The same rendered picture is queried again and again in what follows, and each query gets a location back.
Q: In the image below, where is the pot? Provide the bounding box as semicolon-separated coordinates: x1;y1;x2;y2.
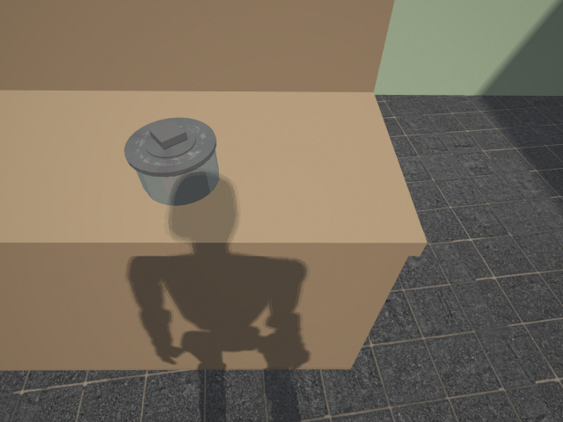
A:
136;150;219;206

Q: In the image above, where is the knob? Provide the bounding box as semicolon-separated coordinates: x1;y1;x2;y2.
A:
149;120;187;149

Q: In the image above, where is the lid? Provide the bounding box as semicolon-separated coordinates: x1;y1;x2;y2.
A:
124;118;216;177

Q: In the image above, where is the table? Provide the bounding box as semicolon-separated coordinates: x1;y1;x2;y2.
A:
0;0;428;370

